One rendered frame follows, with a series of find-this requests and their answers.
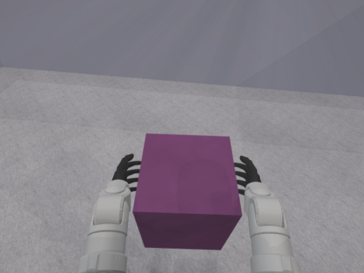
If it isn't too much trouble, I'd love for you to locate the robot left hand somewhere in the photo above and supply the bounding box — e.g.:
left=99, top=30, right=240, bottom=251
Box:
left=112, top=154, right=141, bottom=192

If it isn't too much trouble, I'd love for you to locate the robot right hand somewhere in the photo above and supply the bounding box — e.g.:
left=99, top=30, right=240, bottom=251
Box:
left=234, top=156, right=261, bottom=195

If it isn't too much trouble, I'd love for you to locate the carton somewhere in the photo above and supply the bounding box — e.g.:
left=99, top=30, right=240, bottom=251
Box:
left=133, top=134, right=242, bottom=250

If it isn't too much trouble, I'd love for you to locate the left robot forearm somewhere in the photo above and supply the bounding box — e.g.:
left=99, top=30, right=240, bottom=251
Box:
left=76, top=180, right=131, bottom=273

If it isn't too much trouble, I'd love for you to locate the right robot forearm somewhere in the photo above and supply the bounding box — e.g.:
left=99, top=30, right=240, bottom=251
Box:
left=244, top=182, right=301, bottom=273

